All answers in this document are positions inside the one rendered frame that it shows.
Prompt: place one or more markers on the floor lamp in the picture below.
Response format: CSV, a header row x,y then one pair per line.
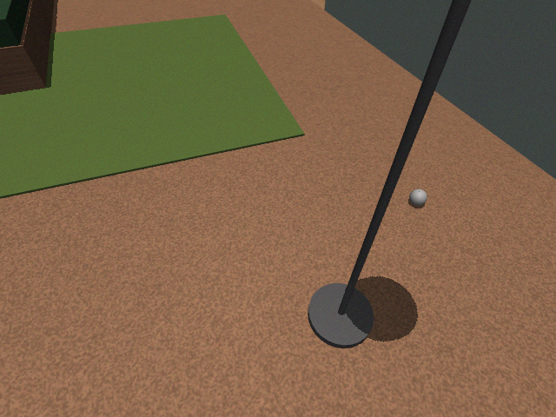
x,y
339,314

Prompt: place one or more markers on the bed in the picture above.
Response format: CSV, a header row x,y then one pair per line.
x,y
25,27

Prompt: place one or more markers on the ball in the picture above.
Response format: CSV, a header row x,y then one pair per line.
x,y
418,197

